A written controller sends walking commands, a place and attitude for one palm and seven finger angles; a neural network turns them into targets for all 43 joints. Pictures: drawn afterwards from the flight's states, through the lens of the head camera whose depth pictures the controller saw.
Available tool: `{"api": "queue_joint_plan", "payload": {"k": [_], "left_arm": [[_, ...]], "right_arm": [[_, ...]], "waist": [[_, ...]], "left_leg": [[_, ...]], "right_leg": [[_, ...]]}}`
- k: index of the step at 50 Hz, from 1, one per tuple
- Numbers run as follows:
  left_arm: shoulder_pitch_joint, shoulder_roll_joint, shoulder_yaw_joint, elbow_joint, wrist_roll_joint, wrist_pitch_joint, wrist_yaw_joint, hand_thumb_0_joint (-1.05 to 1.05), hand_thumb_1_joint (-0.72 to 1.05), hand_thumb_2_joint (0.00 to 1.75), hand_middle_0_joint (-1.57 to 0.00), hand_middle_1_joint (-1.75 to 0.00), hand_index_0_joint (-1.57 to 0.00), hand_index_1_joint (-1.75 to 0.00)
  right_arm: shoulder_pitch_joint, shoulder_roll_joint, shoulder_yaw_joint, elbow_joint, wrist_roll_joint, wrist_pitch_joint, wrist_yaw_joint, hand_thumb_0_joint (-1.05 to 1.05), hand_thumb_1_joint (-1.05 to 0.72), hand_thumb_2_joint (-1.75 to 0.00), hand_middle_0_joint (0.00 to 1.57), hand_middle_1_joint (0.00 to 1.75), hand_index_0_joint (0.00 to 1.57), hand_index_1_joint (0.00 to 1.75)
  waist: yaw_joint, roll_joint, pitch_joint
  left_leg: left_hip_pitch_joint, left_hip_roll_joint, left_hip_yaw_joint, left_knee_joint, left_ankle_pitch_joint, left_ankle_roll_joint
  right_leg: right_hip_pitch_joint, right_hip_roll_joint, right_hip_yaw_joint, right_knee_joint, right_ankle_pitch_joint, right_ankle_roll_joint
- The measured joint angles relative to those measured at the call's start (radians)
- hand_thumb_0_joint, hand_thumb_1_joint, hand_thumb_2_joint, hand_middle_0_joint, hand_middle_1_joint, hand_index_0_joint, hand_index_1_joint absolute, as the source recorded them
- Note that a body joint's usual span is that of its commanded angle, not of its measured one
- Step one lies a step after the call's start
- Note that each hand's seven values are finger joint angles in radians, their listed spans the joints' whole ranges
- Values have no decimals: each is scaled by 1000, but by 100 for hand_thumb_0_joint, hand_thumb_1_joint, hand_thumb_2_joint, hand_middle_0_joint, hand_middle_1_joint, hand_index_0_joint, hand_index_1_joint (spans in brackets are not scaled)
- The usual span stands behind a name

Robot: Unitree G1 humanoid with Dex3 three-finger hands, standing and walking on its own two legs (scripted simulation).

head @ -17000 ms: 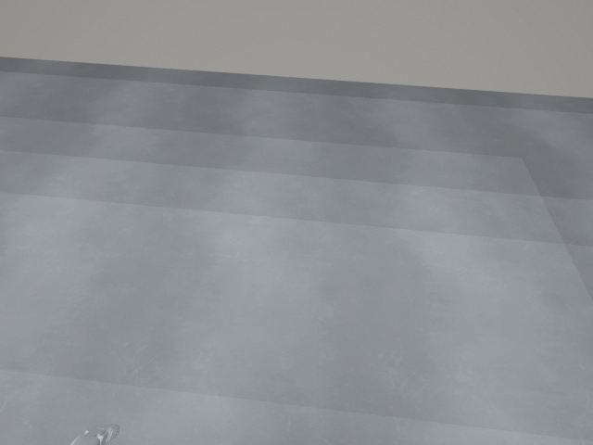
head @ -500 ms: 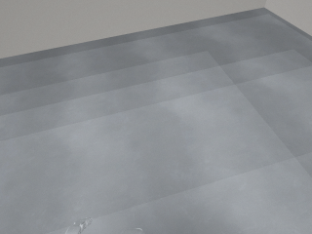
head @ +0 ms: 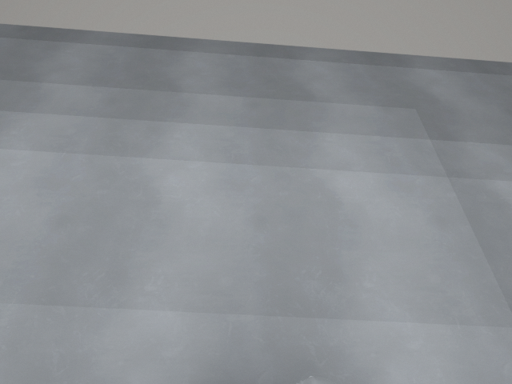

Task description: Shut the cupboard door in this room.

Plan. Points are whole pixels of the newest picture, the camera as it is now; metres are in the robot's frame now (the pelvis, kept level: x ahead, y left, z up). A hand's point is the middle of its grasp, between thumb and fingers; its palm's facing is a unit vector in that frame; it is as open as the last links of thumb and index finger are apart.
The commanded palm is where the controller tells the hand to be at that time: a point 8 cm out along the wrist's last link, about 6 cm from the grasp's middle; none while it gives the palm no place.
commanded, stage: turn or walk to find it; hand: left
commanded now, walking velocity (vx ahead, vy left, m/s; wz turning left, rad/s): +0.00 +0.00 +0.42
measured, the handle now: out of the picture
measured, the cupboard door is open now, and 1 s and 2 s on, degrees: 92 92 92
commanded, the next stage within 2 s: stand and wait in 0.58 s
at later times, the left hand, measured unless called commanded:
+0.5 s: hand out of the picture +0.01 +0.16 -0.14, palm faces +0.21 -0.94 -0.27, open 7.4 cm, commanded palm none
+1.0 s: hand out of the picture -0.10 +0.19 -0.17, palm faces +0.25 -0.95 -0.20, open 7.4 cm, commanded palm none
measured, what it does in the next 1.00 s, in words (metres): steps on the spot: right foot, then left foot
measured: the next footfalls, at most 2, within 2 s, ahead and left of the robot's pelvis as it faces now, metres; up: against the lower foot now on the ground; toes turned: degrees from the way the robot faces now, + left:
right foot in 0.30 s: +0.04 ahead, -0.13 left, +0.00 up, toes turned +3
left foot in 0.76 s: -0.06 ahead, +0.11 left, +0.00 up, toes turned +20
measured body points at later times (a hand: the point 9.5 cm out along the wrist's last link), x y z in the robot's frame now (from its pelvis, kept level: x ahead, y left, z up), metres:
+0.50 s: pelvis -0.02 -0.04 +0.01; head +0.02 -0.07 +0.46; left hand +0.00 +0.20 -0.12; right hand +0.08 -0.28 -0.16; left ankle -0.08 +0.10 -0.64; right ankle +0.00 -0.13 -0.73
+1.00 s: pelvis -0.06 +0.00 +0.01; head -0.03 +0.02 +0.46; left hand -0.11 +0.24 -0.15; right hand +0.09 -0.20 -0.13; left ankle -0.10 +0.10 -0.73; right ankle -0.06 -0.14 -0.67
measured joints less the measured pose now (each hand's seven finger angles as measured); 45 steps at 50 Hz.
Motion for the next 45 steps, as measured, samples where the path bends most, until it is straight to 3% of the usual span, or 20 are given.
{"api": "queue_joint_plan", "payload": {"k": [3, 7, 12, 15, 17, 19, 22, 25, 30, 34, 38, 41, 45], "left_arm": [[-8, 1, 0, 1, -1, -4, -8, 0, 91, 90, -20, -30, -20, -29], [-19, -11, -7, -16, -4, -12, -10, 0, 91, 90, -20, -30, -20, -29], [-49, -37, -17, -42, -8, -21, -7, 0, 91, 90, -20, -30, -20, -29], [-60, -53, -25, -63, -11, -43, -8, 0, 91, 90, -20, -30, -20, -29], [-65, -77, -33, -69, -2, -61, -5, 0, 91, 90, -20, -30, -20, -29], [-58, -92, -38, -80, -1, -71, -4, 0, 90, 90, -20, -30, -20, -29], [-43, -110, -42, -81, -1, -71, 0, 0, 90, 90, -20, -30, -20, -29], [-31, -118, -44, -73, 1, -70, 2, 0, 90, 90, -20, -30, -21, -29], [-19, -108, -38, -61, 7, -70, 3, 0, 91, 90, -21, -30, -21, -30], [-9, -87, -35, -41, 12, -75, 1, 0, 91, 90, -21, -30, -21, -30], [24, -68, -35, 12, 3, -65, 5, 0, 91, 90, -21, -30, -21, -30], [36, -46, -31, 63, -6, -37, 7, 0, 91, 90, -20, -30, -20, -29], [38, -51, -21, 96, -7, -7, -6, 0, 91, 90, -20, -30, -20, -29]], "right_arm": [[-3, 6, 8, 0, 0, 0, -7, 1, -90, -90, 20, 30, 20, 30], [-2, 8, 9, -4, 0, 1, -5, 1, -90, -89, 20, 30, 20, 30], [8, 5, -1, -9, -5, 7, -2, 1, -90, -89, 20, 30, 20, 30], [23, -4, -10, -7, -2, 15, -1, 1, -90, -89, 20, 30, 20, 30], [30, -22, -22, -1, 5, 23, 0, 1, -90, -89, 20, 30, 20, 30], [38, -30, -31, 9, 3, 39, 0, 1, -90, -89, 20, 30, 20, 30], [44, -42, -41, 23, 0, 49, 8, 1, -90, -90, 20, 30, 20, 30], [55, -46, -43, 32, -1, 52, 12, 1, -90, -90, 20, 30, 20, 30], [58, -42, -37, 50, 0, 58, 12, 1, -91, -90, 19, 30, 20, 30], [31, -34, -22, 61, 7, 49, 4, 1, -91, -90, 19, 30, 20, 30], [2, -22, -2, 62, 8, 4, -5, 1, -91, -90, 19, 30, 20, 30], [-24, 23, 14, 75, 3, -19, -18, 1, -91, -90, 19, 30, 20, 30], [-38, 58, 26, 68, -1, -23, -33, 1, -90, -90, 20, 30, 20, 30]], "waist": [[4, 9, -9], [-1, 27, -18], [-25, 53, -16], [-33, 69, -20], [-38, 109, -12], [-37, 111, -11], [-40, 109, -5], [-46, 101, -3], [-37, 74, 3], [-8, 54, 12], [14, 57, -6], [34, 9, -3], [30, 16, -6]], "left_leg": [[20, -9, -18, -60, 42, 2], [26, -21, -42, -107, 78, 4], [-4, -33, -83, -97, 90, -10], [-44, -43, -110, -48, 78, -29], [-89, -37, -136, 52, -7, -33], [-157, -55, -134, 249, -121, -32], [-229, -47, -112, 493, -99, -43], [-245, -18, -96, 573, -59, -63], [-187, 19, -70, 461, -90, -80], [-103, 25, -41, 267, -126, -70], [42, 38, -9, -54, 16, -45], [70, 24, 36, -54, -10, -15], [97, 35, 68, -88, 13, 0]], "right_leg": [[-39, 23, 43, 104, 51, 13], [-28, 36, 67, 71, 64, 24], [51, 60, 76, -119, 38, 19], [142, 75, 64, -334, 138, 12], [155, 91, 32, -357, 167, -49], [159, 78, 12, -353, 157, -82], [187, 63, -13, -396, 174, -91], [205, 51, -40, -427, 190, -91], [209, 24, -80, -439, 196, -85], [195, 6, -96, -424, 196, -73], [165, 21, -94, -378, 184, -47], [152, 24, -20, -314, 97, -28], [89, 62, 65, -85, 2, -22]]}}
